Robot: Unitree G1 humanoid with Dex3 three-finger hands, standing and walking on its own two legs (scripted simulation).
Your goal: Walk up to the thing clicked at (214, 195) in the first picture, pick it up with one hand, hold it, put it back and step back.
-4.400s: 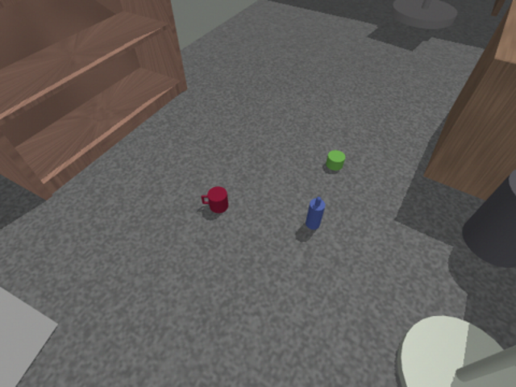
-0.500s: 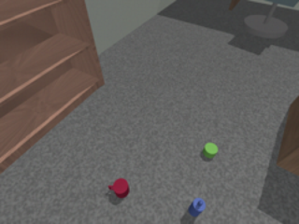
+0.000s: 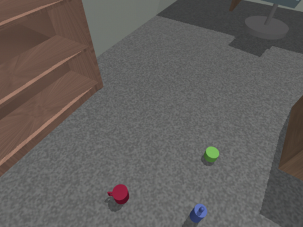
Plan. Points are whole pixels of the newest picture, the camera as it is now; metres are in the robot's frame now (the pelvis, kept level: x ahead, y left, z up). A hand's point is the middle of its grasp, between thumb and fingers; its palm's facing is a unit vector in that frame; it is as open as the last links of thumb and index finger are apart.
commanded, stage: stand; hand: left
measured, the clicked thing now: (118, 194) +0.42 +0.22 -0.73
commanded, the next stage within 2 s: none
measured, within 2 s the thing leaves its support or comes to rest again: neither
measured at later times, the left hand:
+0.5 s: hand out of the picture +0.11 +0.25 -0.15, palm faces -0.02 -0.94 -0.35, open 7.4 cm
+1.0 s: hand out of the picture +0.09 +0.25 -0.15, palm faces -0.03 -0.94 -0.35, open 7.4 cm
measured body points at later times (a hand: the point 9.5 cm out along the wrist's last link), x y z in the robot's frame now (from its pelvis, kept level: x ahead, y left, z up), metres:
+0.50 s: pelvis +0.02 -0.01 +0.00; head +0.04 -0.01 +0.45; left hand +0.11 +0.29 -0.13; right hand +0.12 -0.31 -0.13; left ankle +0.03 +0.13 -0.75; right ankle -0.01 -0.13 -0.75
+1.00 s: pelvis +0.02 -0.01 +0.00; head +0.03 -0.01 +0.45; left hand +0.10 +0.29 -0.13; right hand +0.09 -0.31 -0.13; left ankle +0.03 +0.13 -0.75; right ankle -0.01 -0.13 -0.75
